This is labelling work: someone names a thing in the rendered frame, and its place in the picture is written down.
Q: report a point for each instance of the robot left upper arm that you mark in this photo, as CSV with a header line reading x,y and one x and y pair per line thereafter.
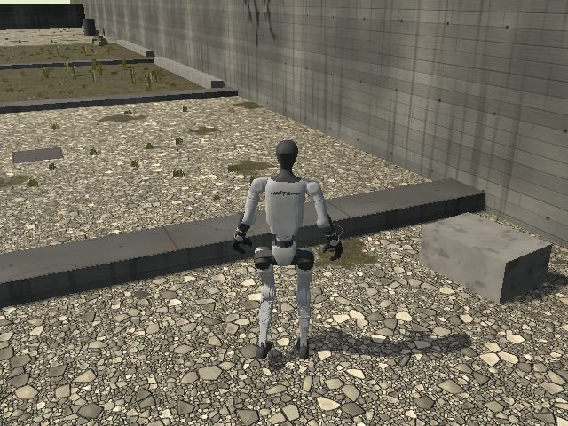
x,y
257,186

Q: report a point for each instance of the robot right forearm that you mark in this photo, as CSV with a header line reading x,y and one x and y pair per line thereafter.
x,y
330,233

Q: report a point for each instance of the humanoid robot head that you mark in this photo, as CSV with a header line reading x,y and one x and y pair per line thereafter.
x,y
286,152

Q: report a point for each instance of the robot right upper arm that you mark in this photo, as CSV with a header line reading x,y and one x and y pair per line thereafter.
x,y
318,202

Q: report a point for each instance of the robot left hand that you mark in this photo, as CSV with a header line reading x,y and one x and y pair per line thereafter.
x,y
236,243

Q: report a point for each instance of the robot left shin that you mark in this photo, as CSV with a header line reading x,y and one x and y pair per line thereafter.
x,y
265,317

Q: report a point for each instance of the robot left forearm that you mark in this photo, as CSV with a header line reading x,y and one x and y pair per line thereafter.
x,y
241,230

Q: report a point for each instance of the robot right hand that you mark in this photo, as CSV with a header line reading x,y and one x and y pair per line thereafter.
x,y
338,250

